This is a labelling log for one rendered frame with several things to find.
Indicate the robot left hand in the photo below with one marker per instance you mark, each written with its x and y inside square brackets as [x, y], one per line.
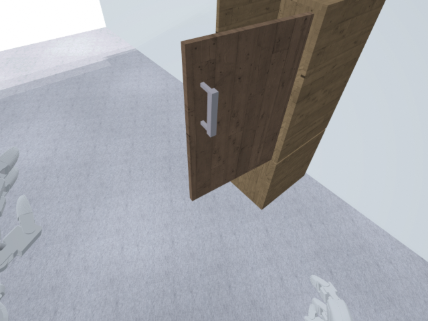
[22, 237]

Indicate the cupboard door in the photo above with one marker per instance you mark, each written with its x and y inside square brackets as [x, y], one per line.
[253, 68]

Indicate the robot right hand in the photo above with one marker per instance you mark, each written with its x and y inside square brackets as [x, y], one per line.
[335, 309]

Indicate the handle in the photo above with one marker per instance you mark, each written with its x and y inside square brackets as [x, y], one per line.
[212, 107]

